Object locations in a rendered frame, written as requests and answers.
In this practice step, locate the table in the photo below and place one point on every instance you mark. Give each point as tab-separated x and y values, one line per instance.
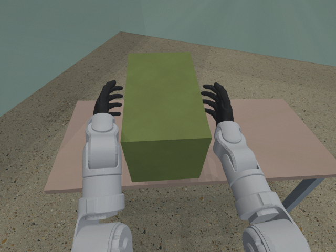
284	147

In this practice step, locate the right robot hand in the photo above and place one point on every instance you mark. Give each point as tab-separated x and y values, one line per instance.
222	108

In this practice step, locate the right robot forearm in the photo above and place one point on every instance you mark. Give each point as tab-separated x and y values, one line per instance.
255	201

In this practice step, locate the left robot hand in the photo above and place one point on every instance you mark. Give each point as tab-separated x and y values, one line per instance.
102	104

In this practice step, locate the robot left upper arm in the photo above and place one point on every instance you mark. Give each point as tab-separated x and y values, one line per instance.
104	237

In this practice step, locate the left robot forearm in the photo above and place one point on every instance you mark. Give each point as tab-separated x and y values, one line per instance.
102	195

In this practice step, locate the carton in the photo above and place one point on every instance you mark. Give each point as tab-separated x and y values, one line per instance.
165	132

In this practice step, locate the robot right upper arm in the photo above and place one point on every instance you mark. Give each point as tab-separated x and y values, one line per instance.
274	236

